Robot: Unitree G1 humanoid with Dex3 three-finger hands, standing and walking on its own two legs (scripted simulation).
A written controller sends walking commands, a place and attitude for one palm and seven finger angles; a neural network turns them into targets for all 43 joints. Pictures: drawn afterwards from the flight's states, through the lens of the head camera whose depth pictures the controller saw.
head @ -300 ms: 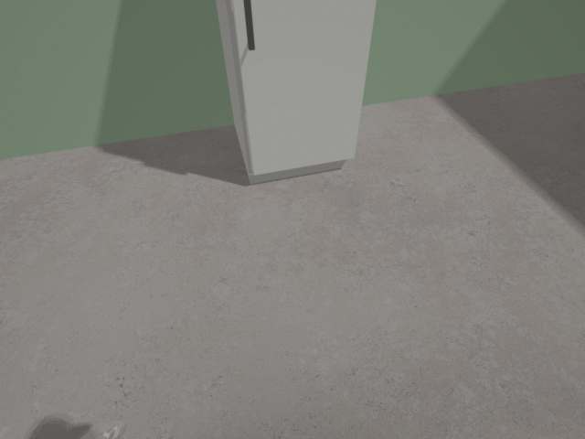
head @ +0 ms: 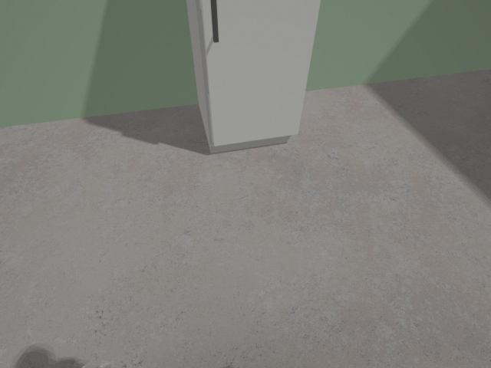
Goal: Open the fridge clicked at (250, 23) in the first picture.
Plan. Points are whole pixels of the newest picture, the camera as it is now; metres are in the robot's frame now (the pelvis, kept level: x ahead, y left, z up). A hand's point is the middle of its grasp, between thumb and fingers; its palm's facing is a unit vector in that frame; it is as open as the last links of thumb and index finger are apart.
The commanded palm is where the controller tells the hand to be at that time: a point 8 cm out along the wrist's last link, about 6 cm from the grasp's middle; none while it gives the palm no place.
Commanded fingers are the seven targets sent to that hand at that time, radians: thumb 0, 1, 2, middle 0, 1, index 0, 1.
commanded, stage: stand and wait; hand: left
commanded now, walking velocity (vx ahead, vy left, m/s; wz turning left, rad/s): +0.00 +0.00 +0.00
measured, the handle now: out of the picture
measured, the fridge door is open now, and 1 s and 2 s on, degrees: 0 0 0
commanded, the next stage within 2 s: look at it before walking up in 0.52 s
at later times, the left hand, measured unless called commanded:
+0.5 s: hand out of the picture +0.06 +0.27 -0.15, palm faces -0.01 -0.94 -0.33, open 7.4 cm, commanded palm none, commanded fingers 0.00 0.90 0.90 -0.20 -0.30 -0.20 -0.30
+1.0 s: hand out of the picture +0.07 +0.27 -0.15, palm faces -0.02 -0.94 -0.34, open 7.4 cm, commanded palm none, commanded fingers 0.00 0.90 0.90 -0.20 -0.30 -0.20 -0.30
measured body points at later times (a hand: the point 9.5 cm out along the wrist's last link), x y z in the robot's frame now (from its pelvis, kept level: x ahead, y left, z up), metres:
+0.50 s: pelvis -0.01 +0.02 +0.00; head -0.01 +0.02 +0.45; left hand +0.06 +0.32 -0.13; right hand +0.06 -0.28 -0.13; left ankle +0.01 +0.15 -0.74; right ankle +0.00 -0.09 -0.74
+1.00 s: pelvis +0.00 +0.02 +0.01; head +0.00 +0.02 +0.46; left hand +0.07 +0.32 -0.12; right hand +0.08 -0.28 -0.13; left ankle +0.01 +0.15 -0.74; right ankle +0.00 -0.09 -0.74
